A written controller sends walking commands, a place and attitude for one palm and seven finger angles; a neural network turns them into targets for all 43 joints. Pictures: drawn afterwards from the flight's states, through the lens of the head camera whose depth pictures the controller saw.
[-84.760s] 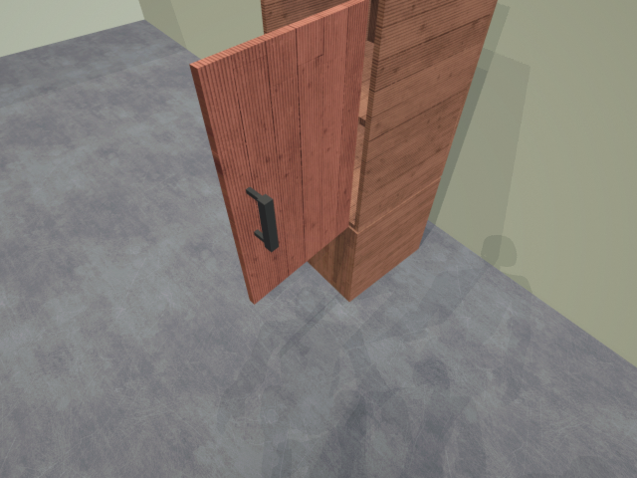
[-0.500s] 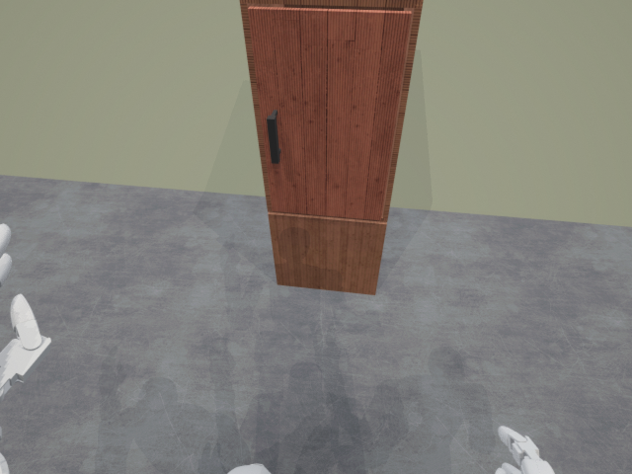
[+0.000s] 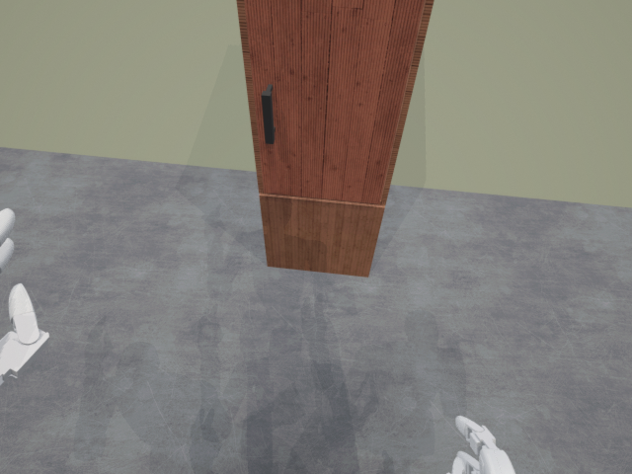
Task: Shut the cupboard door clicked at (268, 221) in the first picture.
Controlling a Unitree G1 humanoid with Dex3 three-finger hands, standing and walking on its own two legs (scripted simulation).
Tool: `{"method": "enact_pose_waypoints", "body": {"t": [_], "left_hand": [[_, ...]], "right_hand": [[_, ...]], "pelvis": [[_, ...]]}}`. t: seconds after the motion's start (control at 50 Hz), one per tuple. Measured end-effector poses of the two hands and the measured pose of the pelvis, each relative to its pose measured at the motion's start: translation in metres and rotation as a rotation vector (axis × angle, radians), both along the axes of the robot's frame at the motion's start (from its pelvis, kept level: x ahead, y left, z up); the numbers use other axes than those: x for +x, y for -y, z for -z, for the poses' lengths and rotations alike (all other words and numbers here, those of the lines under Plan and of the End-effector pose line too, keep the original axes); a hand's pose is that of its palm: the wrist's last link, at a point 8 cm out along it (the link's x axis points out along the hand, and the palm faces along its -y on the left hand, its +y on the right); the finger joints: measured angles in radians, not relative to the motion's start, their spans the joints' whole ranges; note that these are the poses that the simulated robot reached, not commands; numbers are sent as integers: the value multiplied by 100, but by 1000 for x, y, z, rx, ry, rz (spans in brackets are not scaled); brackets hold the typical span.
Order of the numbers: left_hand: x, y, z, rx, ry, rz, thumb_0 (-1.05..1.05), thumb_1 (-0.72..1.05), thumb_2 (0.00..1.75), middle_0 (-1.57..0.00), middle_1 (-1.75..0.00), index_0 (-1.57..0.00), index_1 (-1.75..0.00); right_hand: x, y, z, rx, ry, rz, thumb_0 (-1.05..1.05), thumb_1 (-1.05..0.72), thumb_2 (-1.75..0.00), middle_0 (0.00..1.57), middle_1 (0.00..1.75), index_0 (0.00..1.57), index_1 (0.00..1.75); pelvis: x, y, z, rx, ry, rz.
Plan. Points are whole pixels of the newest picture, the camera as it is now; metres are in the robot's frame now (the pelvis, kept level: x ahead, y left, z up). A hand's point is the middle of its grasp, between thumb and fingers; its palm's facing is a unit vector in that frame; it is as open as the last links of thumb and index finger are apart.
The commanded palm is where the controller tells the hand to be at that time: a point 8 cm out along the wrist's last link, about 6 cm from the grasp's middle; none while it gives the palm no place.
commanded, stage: stop stepping back and stand still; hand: left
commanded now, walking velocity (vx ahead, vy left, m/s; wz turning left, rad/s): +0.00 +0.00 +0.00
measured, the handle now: (269, 114) +0.90 +0.17 -0.05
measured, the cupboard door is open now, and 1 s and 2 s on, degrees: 0 0 0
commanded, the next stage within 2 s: let the arm hang, fingers relaxed in 0.18 s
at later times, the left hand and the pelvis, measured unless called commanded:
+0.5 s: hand out of the picture +0.10 +0.21 -0.12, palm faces -0.02 -0.95 -0.31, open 7.4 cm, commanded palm none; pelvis -0.03 +0.01 -0.01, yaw +1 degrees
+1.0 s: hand out of the picture -0.08 +0.21 -0.16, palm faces +0.02 -0.97 -0.26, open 7.3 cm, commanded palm none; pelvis -0.03 +0.01 +0.01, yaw +0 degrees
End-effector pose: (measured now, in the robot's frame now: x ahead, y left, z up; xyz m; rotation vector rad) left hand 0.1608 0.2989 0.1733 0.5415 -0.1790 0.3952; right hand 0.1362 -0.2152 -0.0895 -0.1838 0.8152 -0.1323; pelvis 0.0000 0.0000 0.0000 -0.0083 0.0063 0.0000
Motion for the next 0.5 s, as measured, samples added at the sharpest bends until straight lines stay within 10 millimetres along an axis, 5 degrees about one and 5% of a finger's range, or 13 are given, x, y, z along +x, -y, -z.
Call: {"method": "enact_pose_waypoints", "body": {"t": [0.18, 0.3, 0.34, 0.4, 0.5], "left_hand": [[5, -1, -16, 29, 65, 34, 2, 89, 90, -21, -30, -21, -30], [-4, -5, -1, 15, 0, 20, 2, 89, 90, -21, -30, -21, -30], [2, -10, 42, -44, -178, 12, 1, 90, 90, -21, -30, -21, -30], [-5, -7, 133, -189, -556, -30, 1, 90, 90, -20, -30, -20, -30], [-75, 38, 257, -403, -1074, -42, 1, 91, 90, -20, -30, -20, -30]], "right_hand": [[12, 11, -19, -36, 79, 19, 2, -90, -90, 20, 30, 20, 30], [15, 18, -22, -41, 109, 4, 2, -90, -90, 20, 30, 20, 30], [15, 23, -11, -31, 78, -51, 1, -90, -90, 20, 30, 20, 30], [10, 31, 8, -27, 15, -69, 1, -90, -90, 20, 30, 20, 30], [-29, 37, 25, -33, -125, -36, 1, -91, -90, 20, 30, 20, 30]], "pelvis": [[-1, -1, -2, -8, -5, 2], [-5, -2, -3, -13, -11, -2], [-10, -6, 0, -12, -14, -10], [-18, -10, 5, -8, -12, -12], [-26, -8, 7, 7, 5, -12]]}}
